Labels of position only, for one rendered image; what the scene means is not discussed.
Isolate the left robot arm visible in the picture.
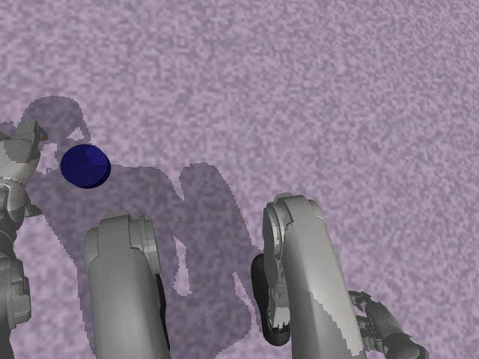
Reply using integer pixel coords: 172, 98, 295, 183
0, 179, 31, 359

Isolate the tin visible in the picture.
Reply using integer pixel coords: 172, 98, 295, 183
61, 144, 111, 189

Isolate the left robot hand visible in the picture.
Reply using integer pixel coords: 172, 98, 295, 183
0, 120, 48, 218

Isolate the right robot hand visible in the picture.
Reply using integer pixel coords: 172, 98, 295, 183
348, 290, 404, 354

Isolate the right robot foot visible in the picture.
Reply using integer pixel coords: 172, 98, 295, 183
251, 254, 290, 346

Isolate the left robot foot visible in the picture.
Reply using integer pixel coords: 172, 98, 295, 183
156, 274, 170, 351

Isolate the right robot arm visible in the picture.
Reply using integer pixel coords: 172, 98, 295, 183
382, 332, 430, 359

